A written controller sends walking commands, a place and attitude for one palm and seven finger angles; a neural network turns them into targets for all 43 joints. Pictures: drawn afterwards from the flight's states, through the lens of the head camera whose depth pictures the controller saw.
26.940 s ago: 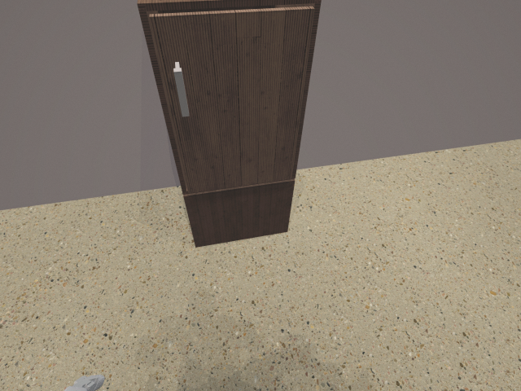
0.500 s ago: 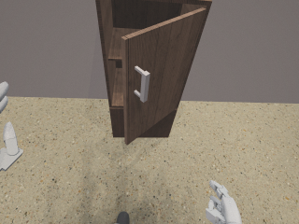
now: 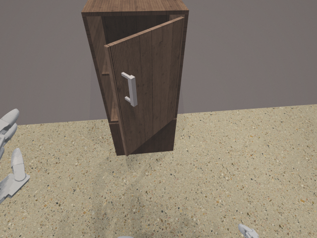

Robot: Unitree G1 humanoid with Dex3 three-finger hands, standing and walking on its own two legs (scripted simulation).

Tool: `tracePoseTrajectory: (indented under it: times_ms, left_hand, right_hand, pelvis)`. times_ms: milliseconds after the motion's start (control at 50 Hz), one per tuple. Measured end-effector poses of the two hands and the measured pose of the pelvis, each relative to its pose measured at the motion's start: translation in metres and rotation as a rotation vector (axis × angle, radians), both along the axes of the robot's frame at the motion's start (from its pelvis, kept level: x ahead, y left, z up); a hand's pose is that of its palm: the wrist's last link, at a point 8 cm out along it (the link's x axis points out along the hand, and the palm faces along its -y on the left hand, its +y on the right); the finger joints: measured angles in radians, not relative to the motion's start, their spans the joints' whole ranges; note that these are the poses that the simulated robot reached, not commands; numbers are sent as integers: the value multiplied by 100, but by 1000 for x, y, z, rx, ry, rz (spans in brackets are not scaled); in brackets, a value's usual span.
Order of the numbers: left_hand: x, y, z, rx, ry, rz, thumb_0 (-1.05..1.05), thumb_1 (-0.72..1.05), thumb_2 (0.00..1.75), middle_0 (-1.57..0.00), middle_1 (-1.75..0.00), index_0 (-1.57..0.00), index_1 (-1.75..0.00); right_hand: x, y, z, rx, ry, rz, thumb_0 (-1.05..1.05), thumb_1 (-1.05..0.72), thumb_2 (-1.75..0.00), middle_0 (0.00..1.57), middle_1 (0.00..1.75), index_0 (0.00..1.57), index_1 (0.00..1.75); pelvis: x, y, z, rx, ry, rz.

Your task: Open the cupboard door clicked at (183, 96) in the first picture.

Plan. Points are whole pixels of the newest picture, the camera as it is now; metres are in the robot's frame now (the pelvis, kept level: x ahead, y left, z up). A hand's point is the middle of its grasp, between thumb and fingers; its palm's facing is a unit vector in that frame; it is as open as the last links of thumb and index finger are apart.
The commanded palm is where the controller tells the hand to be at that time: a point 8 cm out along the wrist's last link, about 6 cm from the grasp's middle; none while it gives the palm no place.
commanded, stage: stop stepping back and stand still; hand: left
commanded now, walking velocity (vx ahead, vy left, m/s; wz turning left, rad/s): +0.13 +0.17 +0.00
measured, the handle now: (129, 89) +0.61 +0.14 +0.05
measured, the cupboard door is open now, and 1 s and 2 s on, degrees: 41 41 41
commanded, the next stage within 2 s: let the arm hang, fingers relaxed in 0.18 s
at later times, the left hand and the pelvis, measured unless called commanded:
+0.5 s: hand out of the picture +0.09 +0.24 -0.13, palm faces +0.06 -0.96 -0.27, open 7.4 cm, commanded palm none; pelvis -0.02 +0.03 -0.01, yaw +5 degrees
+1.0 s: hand out of the picture -0.08 +0.26 -0.16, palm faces +0.11 -0.96 -0.26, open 7.3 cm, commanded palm none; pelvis -0.03 +0.06 +0.01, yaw +6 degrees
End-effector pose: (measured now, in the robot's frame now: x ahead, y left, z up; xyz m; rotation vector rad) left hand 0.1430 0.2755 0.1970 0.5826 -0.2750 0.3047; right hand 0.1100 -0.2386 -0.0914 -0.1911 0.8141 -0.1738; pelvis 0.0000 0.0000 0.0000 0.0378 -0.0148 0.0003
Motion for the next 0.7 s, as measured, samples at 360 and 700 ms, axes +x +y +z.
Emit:
tracePoseTrajectory:
  times_ms: [360, 700]
  left_hand:
    - [20, 46, -115, -193, 408, 119, 1, 90, 90, -21, -30, -20, -30]
    - [-207, -1, -338, -683, 1562, 419, 0, 97, 90, -21, -30, -20, -30]
  right_hand:
    - [57, 19, 3, -39, -15, 154, 1, -91, -90, 20, 30, 20, 30]
    - [-68, 57, -36, -7, 505, 111, 0, -91, -90, 20, 30, 20, 30]
  pelvis:
    - [-8, 30, -1, -24, 19, 71]
    - [-22, 43, 5, -55, -7, 111]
